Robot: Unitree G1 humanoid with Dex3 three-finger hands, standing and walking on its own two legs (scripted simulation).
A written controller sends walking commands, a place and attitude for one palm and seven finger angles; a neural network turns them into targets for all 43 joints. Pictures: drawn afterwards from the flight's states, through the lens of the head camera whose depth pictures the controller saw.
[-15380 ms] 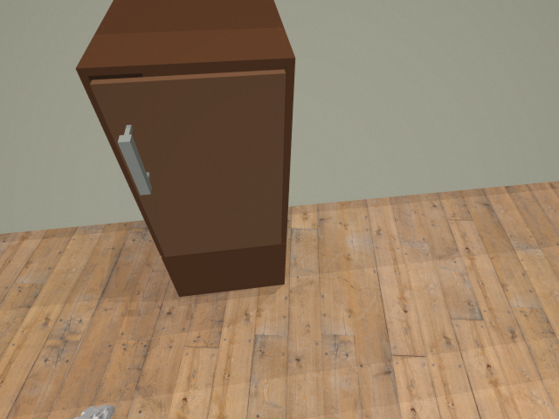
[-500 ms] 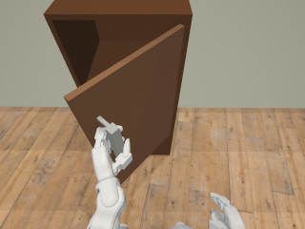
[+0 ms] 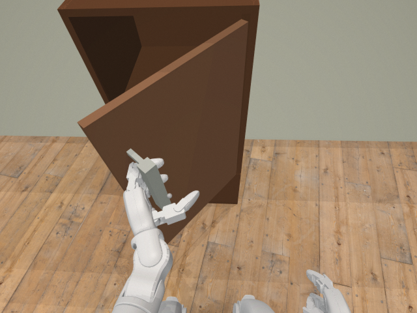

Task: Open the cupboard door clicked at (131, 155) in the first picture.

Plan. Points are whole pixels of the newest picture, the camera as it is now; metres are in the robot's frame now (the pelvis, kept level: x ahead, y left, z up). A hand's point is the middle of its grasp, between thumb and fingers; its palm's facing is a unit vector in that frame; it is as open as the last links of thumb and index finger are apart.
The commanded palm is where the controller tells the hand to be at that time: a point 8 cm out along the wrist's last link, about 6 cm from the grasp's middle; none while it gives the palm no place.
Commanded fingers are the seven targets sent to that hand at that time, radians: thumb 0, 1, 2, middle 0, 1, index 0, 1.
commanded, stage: open thumb and fingers to let go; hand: left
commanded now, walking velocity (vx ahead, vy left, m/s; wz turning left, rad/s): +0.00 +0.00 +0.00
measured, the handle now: (149, 180) +0.36 +0.13 +0.04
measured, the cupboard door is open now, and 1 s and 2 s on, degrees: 50 52 52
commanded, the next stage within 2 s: slide the hand sideways off the handle in 0.40 s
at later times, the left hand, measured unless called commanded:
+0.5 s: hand (166, 195) +0.33 +0.09 +0.04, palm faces +0.30 -0.95 -0.01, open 14.8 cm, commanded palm +0.29 +0.14 +0.04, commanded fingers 0.00 -0.50 0.30 -0.15 -0.30 -0.15 -0.30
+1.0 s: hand (155, 224) +0.27 +0.10 +0.04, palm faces -0.12 -0.99 -0.01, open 16.3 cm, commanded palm +0.25 +0.17 +0.04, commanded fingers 0.00 -0.50 0.30 -0.15 -0.30 -0.15 -0.30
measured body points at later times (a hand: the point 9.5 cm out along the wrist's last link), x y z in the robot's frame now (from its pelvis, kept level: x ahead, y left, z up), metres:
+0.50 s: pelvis +0.00 +0.04 +0.00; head +0.05 +0.03 +0.44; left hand +0.31 +0.14 +0.04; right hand +0.15 -0.18 -0.12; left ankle +0.01 +0.17 -0.67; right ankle +0.02 -0.04 -0.67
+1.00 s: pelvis -0.01 +0.07 -0.01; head +0.05 +0.07 +0.43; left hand +0.27 +0.16 +0.04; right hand +0.15 -0.16 -0.10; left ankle +0.01 +0.17 -0.67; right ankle +0.02 -0.04 -0.67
